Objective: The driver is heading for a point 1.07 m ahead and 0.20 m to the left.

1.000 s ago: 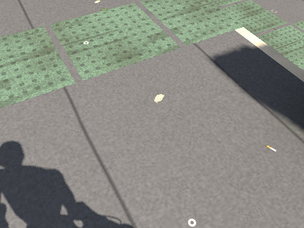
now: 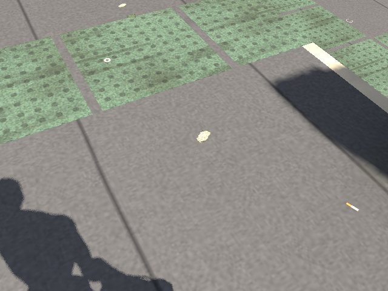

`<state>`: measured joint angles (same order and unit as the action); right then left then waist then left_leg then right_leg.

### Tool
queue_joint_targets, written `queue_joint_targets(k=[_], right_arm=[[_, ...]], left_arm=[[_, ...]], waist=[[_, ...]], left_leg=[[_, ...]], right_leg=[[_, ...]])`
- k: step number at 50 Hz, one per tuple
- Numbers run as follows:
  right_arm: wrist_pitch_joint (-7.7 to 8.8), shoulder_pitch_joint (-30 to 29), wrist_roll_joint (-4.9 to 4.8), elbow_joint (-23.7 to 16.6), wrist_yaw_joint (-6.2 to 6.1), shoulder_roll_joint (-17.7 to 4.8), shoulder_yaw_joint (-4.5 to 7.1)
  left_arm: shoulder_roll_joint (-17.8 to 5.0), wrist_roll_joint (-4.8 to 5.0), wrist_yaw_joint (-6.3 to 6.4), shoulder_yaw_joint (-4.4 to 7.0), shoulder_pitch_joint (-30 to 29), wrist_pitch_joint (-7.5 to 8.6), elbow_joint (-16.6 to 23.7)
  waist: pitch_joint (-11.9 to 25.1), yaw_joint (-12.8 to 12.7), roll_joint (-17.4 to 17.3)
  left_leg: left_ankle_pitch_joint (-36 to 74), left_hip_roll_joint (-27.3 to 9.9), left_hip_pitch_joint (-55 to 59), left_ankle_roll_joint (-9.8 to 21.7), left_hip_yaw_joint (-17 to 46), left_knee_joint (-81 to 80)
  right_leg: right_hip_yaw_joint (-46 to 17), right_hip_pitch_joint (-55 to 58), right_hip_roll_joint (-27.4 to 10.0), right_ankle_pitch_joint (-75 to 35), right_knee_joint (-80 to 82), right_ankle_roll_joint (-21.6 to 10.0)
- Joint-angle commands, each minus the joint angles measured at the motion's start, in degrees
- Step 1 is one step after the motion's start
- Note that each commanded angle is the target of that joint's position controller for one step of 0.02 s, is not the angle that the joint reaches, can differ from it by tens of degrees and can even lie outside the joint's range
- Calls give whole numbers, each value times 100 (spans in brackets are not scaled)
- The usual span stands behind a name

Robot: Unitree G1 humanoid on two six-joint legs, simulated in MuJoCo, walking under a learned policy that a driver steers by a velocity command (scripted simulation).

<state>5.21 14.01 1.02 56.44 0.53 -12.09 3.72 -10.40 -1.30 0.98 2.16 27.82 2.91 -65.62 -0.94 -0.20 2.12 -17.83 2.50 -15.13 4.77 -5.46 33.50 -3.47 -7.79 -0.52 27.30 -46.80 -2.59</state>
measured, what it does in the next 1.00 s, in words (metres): walks ahead: right foot, then left foot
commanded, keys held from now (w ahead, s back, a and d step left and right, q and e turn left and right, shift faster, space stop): w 0.58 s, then w+q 0.42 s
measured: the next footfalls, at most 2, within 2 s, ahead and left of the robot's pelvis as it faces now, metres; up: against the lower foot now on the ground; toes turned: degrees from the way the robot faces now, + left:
right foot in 0.40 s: +0.39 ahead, -0.07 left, +0.00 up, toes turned -3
left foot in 0.96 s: +0.67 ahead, +0.10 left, +0.00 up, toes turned +15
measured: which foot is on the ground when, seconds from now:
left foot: down 0.00-0.42, up 0.44-0.94, down 0.96-1.00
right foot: up 0.00-0.38, down 0.40-0.98, up 1.00-1.00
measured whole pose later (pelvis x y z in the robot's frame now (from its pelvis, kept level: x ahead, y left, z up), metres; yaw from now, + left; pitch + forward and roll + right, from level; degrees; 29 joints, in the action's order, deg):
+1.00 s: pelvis +0.55 +0.03 -0.01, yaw +12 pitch +1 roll +0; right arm 3.2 3.9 2.3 50.5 1.5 -10.7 2.7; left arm -10.2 -1.0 1.7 2.0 24.7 4.6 -60.5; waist -4.0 -0.6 0.6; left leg -8.8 4.4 -24.8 9.8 -7.8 33.0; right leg 11.6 -1.3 -1.0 24.8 -44.7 -2.5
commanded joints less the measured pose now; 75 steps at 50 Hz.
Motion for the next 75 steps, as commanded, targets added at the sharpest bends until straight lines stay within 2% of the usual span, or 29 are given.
queue_joint_targets(k=[1,3,6,14,17,19,20,21,22,24,26,28,32,36,42,45,47,48,49,50,51,53,54,56,59,64,70,73,75], right_arm=[[-111,1462,41,298,-42,-615,107],[-26,973,27,166,-40,-407,-13],[79,1349,-18,380,-94,-314,-115],[137,1677,-37,540,-162,-400,-227],[161,1513,-24,549,-197,-561,-194],[92,1338,0,524,-212,-678,-151],[73,1350,-22,482,-180,-625,-166],[49,1706,-97,324,-123,-53,-269],[17,2003,-157,342,-66,-162,-179],[21,913,-12,27,-45,-451,-103],[-61,888,79,40,-18,-229,-106],[-187,1011,122,69,36,-39,-126],[-325,188,84,-236,98,-150,-96],[-302,-655,2,-531,134,-130,-119],[-259,-1561,25,-889,163,-33,-203],[-242,-1197,57,-859,129,-171,-124],[-216,-181,74,-568,91,-396,8],[-182,584,137,-342,74,-584,115],[-187,1284,210,-250,16,-1087,288],[-265,1005,135,-373,22,-1489,396],[-318,881,-16,-343,28,-1346,369],[-294,329,-14,-391,3,-800,230],[-250,204,-40,-412,-33,-669,180],[-142,225,-97,-419,-64,-650,139],[-71,544,-120,-392,-63,-935,193],[-137,1189,-103,-405,-59,-942,187],[-152,1576,-16,-446,-150,-971,169],[-82,1249,-3,-514,-188,-1099,171],[-30,1087,-4,-530,-124,-1177,180]], left_arm=[[-261,-63,-118,41,-907,207,754],[-222,-76,-189,67,-918,173,769],[-284,-82,-257,124,-1024,20,861],[-160,31,-298,4,-2934,-35,1652],[-433,24,-200,115,-2431,2,1579],[-652,14,-119,265,-1017,74,1110],[-900,-82,-62,368,-262,107,894],[-1425,-205,-44,491,264,115,863],[-1385,-58,-132,493,-97,42,889],[-709,98,-183,307,-1289,87,1099],[-348,47,-145,176,-1310,207,959],[-330,41,-102,134,-1005,309,790],[-616,27,-87,163,-563,376,692],[-528,37,-64,99,-211,388,653],[-558,3,63,54,282,375,497],[-771,-9,160,90,134,330,517],[-951,-41,180,146,-44,248,594],[-1007,-4,151,165,-189,220,682],[-876,31,99,134,-335,246,932],[-488,158,-30,105,-208,298,1312],[-833,47,-58,153,-808,357,1434],[-780,95,-81,147,-1118,455,1563],[-734,-5,-74,152,-1155,369,1602],[-600,-146,-115,132,-1011,131,1639],[-584,-159,-168,121,-1477,-33,1902],[-660,-111,-213,89,-2701,-69,2420],[-678,-48,-265,-22,-3562,36,2852],[-892,-36,-220,47,-2773,120,2683],[-1177,-45,-92,180,-1271,223,2251]], waist=[[-658,417,-361],[-663,109,-313],[-541,-21,-583],[-803,173,-767],[-393,-167,-770],[337,-767,-715],[718,-1047,-519],[1383,-873,464],[1647,-579,751],[62,-244,-154],[-277,127,-317],[-254,259,-173],[-478,175,-76],[-563,-49,12],[-618,-315,102],[-290,-33,298],[275,412,435],[639,803,342],[1168,1099,-222],[1525,601,-1600],[1145,636,-480],[98,223,147],[-44,42,192],[15,-148,-44],[-66,-104,-265],[-135,344,-554],[-204,624,-680],[-20,181,-764],[749,-521,-526]], left_leg=[[-179,-2163,1809,812,3261,-2201],[568,-1709,1318,649,2314,-2415],[2399,-1417,1525,560,1491,-2359],[4068,-1240,1216,472,704,-2570],[5917,-1389,1777,379,566,-1733],[6161,-1300,1812,292,455,32],[4864,-1093,1010,255,362,1370],[1245,-394,-420,131,95,3590],[-1043,260,-1648,118,699,4876],[-26,-438,-2049,203,864,4477],[200,-732,-1436,116,885,3800],[251,-785,-1189,-6,783,3458],[921,-905,-2019,-155,647,2789],[1719,-743,-2346,-180,536,1683],[1772,-459,-2224,35,-95,314],[997,-31,-1561,349,-408,99],[578,287,-532,643,-453,-117],[775,254,564,852,-206,-614],[439,-913,1891,1258,1298,-727],[887,-2370,3294,2280,4639,-1439],[796,-2161,3066,2107,4265,-1673],[1706,-1792,1651,1591,3060,-1963],[2187,-1504,1170,1406,2648,-2007],[2753,-1170,757,1268,2197,-2072],[3121,-901,569,1148,1945,-2157],[3279,-748,1079,757,2081,-2051],[3636,-948,1902,745,2325,-1761],[4772,-1034,1753,454,2233,-1287],[5007,-652,1394,271,1893,478]], right_leg=[[45,-3299,-245,-657,-2253,-286],[176,-2978,-434,-1179,-1918,-243],[500,-3084,-349,-1404,-1658,-115],[1163,-2286,63,-2530,1035,-152],[1148,-1503,340,-2281,1293,-476],[1079,-144,525,-2140,1730,-676],[562,992,17,-1762,1944,-834],[-1692,2201,-1642,-931,2145,-1338],[-3996,2404,-2266,-210,3205,-1933],[-2466,674,-1831,91,3688,-1519],[-1435,-292,-1373,-1240,3862,-1170],[-886,-510,-1158,-2053,3910,-1080],[-191,-247,-1025,-2466,4170,-926],[465,200,-864,-3364,4135,-570],[1056,1271,-1098,-4857,3760,-448],[1317,1739,-1253,-7180,2798,-378],[1423,1714,-1322,-7783,1295,-388],[1528,1122,-1245,-6943,82,-330],[1597,-204,-977,-4629,-1778,-217],[1083,-2704,464,291,-3802,76],[84,-3416,41,-182,-3831,-37],[119,-3228,-379,-951,-2883,-5],[101,-2917,-494,-983,-2504,88],[164,-2498,-534,-989,-2037,276],[368,-2702,-526,-1412,-1389,484],[430,-3222,-386,-2430,-166,554],[472,-3128,-107,-2644,1095,325],[487,-1655,131,-2292,1689,-9],[425,195,89,-2329,2109,-283]])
